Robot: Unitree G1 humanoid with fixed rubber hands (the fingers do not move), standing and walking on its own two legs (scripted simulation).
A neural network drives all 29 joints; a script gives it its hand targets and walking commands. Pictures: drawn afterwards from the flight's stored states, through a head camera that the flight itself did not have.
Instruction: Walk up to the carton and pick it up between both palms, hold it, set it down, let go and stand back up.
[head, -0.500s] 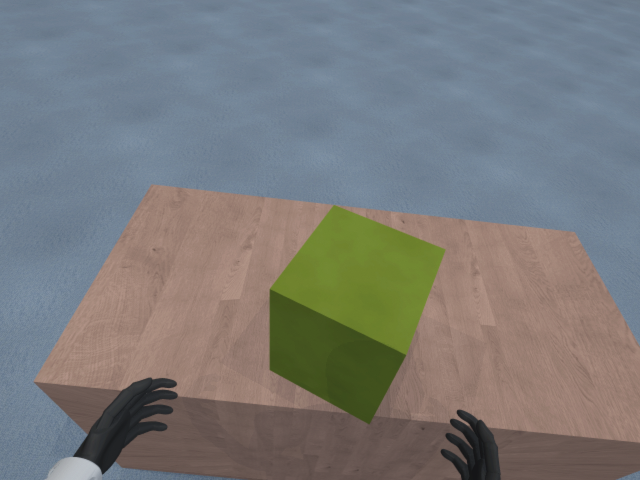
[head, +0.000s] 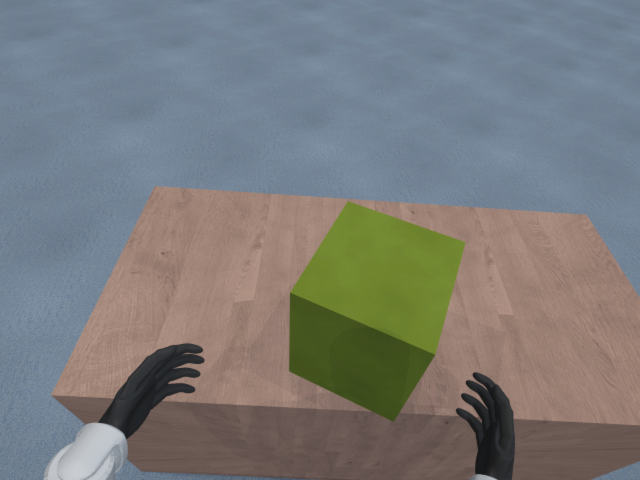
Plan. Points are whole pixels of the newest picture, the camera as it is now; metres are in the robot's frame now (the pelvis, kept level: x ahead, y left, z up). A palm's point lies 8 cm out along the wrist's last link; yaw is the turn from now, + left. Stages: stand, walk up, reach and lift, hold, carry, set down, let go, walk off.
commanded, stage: reach and lift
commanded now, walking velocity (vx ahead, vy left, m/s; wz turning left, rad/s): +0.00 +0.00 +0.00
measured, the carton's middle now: (370, 311) +0.41 -0.08 -0.09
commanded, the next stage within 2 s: none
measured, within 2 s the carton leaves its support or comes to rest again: neither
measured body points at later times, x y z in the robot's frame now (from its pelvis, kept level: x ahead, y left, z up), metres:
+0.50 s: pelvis +0.00 -0.04 +0.01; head +0.01 -0.02 +0.46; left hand +0.29 +0.18 +0.02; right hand +0.22 -0.23 +0.00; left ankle -0.01 +0.06 -0.73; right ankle +0.01 -0.21 -0.73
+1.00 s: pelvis -0.01 -0.05 +0.01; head +0.03 -0.03 +0.46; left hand +0.38 +0.15 +0.04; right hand +0.28 -0.24 +0.02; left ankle -0.01 +0.06 -0.73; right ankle +0.01 -0.21 -0.73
